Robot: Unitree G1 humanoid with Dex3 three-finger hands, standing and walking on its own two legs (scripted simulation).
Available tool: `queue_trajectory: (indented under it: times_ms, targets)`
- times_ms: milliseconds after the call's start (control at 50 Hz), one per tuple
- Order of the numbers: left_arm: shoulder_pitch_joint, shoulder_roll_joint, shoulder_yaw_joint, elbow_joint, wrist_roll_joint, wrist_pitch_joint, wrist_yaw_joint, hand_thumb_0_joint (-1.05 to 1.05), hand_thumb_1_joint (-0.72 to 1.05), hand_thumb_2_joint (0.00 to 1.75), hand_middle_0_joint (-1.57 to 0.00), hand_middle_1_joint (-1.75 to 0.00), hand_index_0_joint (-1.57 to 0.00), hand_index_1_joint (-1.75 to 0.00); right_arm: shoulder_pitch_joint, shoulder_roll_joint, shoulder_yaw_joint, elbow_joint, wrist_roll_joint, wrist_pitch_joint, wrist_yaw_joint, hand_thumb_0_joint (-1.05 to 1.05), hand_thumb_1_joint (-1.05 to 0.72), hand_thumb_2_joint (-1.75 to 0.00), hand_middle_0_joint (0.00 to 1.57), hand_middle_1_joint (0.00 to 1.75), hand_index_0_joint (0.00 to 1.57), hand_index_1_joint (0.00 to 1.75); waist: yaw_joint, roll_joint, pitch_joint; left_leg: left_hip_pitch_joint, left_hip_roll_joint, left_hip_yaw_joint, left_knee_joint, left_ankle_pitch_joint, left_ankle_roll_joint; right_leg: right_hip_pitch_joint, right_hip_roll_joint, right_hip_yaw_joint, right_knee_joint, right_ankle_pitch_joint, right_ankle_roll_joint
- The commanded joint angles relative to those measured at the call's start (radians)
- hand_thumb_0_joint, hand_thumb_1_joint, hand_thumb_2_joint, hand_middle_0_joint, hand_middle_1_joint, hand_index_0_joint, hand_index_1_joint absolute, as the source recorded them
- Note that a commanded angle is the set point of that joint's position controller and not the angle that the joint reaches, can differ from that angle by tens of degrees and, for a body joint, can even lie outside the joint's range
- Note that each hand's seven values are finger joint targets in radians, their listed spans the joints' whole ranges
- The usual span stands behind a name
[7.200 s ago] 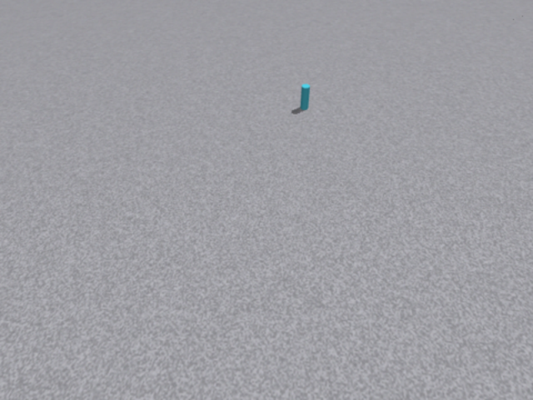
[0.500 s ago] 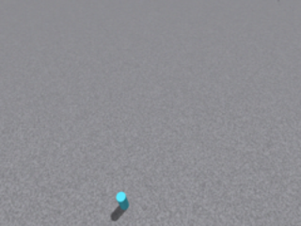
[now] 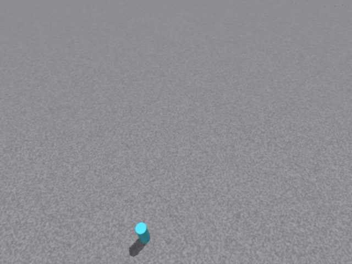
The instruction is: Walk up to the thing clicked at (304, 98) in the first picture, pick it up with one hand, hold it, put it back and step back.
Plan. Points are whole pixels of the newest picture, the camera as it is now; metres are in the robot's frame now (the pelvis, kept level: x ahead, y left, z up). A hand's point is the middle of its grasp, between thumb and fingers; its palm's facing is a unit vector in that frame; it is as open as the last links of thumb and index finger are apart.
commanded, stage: stand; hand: left
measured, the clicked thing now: (143, 233) +0.40 +0.22 -0.70
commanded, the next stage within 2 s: go down in 1.76 s
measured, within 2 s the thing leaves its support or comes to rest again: neither
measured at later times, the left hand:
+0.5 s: hand out of the picture +0.08 +0.25 -0.16, palm faces -0.02 -0.94 -0.34, open 7.4 cm
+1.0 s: hand out of the picture +0.08 +0.25 -0.16, palm faces -0.02 -0.94 -0.34, open 7.4 cm
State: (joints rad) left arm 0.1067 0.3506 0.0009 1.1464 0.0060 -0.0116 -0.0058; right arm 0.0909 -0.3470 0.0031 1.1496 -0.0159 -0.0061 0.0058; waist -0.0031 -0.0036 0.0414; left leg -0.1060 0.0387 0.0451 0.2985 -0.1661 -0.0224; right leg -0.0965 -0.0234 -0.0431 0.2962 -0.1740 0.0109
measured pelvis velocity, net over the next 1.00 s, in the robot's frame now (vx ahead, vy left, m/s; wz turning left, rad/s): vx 0.01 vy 0.00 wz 0.00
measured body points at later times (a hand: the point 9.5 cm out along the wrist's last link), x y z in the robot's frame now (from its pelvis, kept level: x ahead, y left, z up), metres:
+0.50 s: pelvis +0.01 +0.00 +0.00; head +0.02 +0.00 +0.45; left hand +0.08 +0.30 -0.13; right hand +0.09 -0.30 -0.13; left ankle +0.00 +0.13 -0.75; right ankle -0.01 -0.12 -0.75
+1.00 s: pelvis +0.01 +0.00 +0.00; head +0.02 +0.00 +0.45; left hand +0.08 +0.30 -0.13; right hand +0.09 -0.30 -0.13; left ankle +0.00 +0.13 -0.75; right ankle -0.01 -0.12 -0.75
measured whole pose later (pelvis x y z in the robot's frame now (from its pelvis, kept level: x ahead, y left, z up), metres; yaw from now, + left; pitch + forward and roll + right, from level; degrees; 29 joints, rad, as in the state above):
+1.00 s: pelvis +0.01 +0.00 +0.00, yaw +0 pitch -1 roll +0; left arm 0.11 0.35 0.00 1.13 0.01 -0.01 0.00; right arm 0.10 -0.35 0.01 1.14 -0.02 -0.01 0.00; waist 0.00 0.00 0.04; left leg -0.09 0.04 0.04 0.29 -0.17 -0.03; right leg -0.08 -0.02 -0.05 0.29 -0.19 0.01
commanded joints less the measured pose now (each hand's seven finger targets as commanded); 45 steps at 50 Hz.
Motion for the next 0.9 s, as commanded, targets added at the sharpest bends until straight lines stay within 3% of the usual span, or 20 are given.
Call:
queue_trajectory:
  times_ms: [0,200,360,520,680,880]
  targets:
    - [-0.045,0.214,0.035,-0.063,0.0,-0.022,0.016,0.0,0.9,0.9,-0.2,-0.3,-0.2,-0.3,-0.037,-0.206,-0.039,-0.055,0.005,-0.024,-0.011,0.0,-0.9,-0.9,0.2,0.3,0.2,0.3,-0.004,0.015,-0.083,0.034,0.111,-0.09,-0.038,0.156,0.026,-0.006,-0.123,0.1,-0.036,0.159,-0.025]
    - [-0.04,0.213,0.034,-0.06,0.003,-0.02,0.016,0.0,0.9,0.9,-0.2,-0.3,-0.2,-0.3,-0.038,-0.213,-0.04,-0.059,0.007,-0.023,-0.012,0.0,-0.9,-0.9,0.2,0.3,0.2,0.3,-0.001,0.012,-0.066,0.023,0.112,-0.094,-0.04,0.127,0.029,-0.008,-0.121,0.1,-0.045,0.125,-0.023]
    - [-0.038,0.215,0.035,-0.065,0.002,-0.023,0.017,0.0,0.9,0.9,-0.2,-0.3,-0.2,-0.3,-0.036,-0.215,-0.042,-0.062,0.006,-0.024,-0.014,0.0,-0.9,-0.9,0.2,0.3,0.2,0.3,0.001,0.014,-0.104,0.053,0.119,-0.088,-0.024,0.208,0.031,0.027,-0.128,0.097,-0.029,0.222,-0.028]
    - [-0.044,0.217,0.035,-0.066,0.002,-0.022,0.019,0.0,0.9,0.9,-0.2,-0.3,-0.2,-0.3,-0.023,-0.205,-0.039,-0.064,0.005,-0.019,-0.012,0.0,-0.9,-0.9,0.2,0.3,0.2,0.3,-0.006,-0.003,-0.061,0.018,0.11,-0.088,-0.04,0.138,0.028,0.003,-0.123,0.096,-0.048,0.152,-0.024]
    - [-0.041,0.218,0.038,-0.072,0.001,-0.023,0.018,0.0,0.9,0.9,-0.2,-0.3,-0.2,-0.3,-0.02,-0.208,-0.041,-0.067,0.005,-0.024,-0.014,0.0,-0.9,-0.9,0.2,0.3,0.2,0.3,-0.003,0.012,-0.097,0.049,0.117,-0.087,-0.031,0.214,0.029,0.03,-0.128,0.097,-0.025,0.226,-0.032]
    - [-0.033,0.221,0.038,-0.068,0.002,-0.019,0.016,0.0,0.9,0.9,-0.2,-0.3,-0.2,-0.3,-0.022,-0.208,-0.038,-0.064,0.005,-0.026,-0.015,0.0,-0.9,-0.9,0.2,0.3,0.2,0.3,0.002,0.006,-0.073,0.039,0.116,-0.091,-0.046,0.173,0.026,0.015,-0.124,0.097,-0.035,0.177,-0.029]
